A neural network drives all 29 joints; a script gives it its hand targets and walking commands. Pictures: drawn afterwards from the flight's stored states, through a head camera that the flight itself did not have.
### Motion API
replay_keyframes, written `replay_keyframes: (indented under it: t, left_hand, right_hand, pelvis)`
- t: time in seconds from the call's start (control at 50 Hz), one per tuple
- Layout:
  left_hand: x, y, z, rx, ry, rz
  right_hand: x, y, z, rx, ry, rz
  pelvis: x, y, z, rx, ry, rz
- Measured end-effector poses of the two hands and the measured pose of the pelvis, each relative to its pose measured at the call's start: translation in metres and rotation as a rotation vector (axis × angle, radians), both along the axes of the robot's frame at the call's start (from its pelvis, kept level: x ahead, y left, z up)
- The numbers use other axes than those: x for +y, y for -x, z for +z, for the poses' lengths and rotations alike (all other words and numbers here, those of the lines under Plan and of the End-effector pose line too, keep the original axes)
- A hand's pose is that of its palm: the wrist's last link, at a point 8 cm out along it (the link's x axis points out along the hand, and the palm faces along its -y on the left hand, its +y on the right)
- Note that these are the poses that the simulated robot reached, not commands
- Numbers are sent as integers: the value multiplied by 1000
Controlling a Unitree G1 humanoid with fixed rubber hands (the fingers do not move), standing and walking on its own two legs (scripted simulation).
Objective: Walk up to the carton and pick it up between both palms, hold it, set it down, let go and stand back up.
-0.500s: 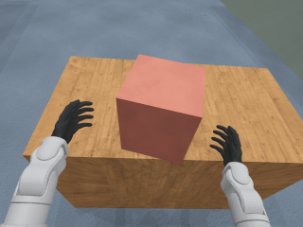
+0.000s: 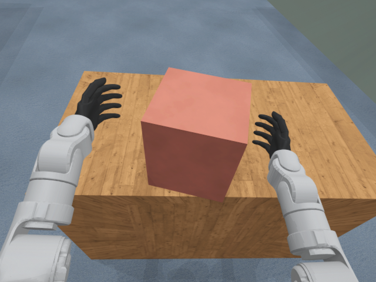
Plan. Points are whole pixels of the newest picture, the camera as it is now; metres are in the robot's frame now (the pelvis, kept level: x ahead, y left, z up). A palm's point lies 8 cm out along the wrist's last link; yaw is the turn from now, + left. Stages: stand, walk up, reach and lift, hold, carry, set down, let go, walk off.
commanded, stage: reach and lift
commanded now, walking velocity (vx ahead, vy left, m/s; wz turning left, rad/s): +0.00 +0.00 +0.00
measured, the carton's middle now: (196, 137) +0.46 -0.03 +0.03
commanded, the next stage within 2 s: none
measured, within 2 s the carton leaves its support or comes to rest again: neither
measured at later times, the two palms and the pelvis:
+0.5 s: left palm (97, 79) +0.45 +0.18 +0.20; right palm (286, 111) +0.41 -0.20 +0.17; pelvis +0.00 +0.00 +0.00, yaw +0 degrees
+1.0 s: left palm (101, 99) +0.45 +0.18 +0.15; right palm (283, 118) +0.41 -0.21 +0.14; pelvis +0.00 +0.00 +0.00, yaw +0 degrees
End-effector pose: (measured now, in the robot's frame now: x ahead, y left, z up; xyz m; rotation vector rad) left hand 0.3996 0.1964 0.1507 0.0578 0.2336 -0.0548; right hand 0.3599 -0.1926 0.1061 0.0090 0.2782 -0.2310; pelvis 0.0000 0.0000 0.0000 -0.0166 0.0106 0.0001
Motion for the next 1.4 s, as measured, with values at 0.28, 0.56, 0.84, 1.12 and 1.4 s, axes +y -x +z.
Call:
replay_keyframes:
  t: [0.28, 0.56, 0.84, 1.12, 1.4]
  left_hand:
    - [-17, -25, 31, 4, 3, -20]
    - [-23, -51, 59, -14, -25, -4]
    - [-25, -61, 42, 17, -69, 7]
    - [-8, -47, -31, 76, -132, 20]
    - [-24, -57, -73, 71, -114, -40]
  right_hand:
    - [-15, -28, 41, -39, 44, -17]
    - [-9, -54, 73, -57, 29, -24]
    - [-18, -59, 56, 27, 14, -72]
    - [-8, -55, 17, 40, -14, -78]
    - [-6, -62, -27, 41, -26, -100]
  pelvis:
    - [-1, 0, 0, 2, -1, 0]
    - [-1, -2, 0, 6, -1, 0]
    - [-3, -4, 1, 9, 0, -2]
    - [-4, -5, 0, 55, 1, -5]
    - [2, -15, -3, 175, 11, -9]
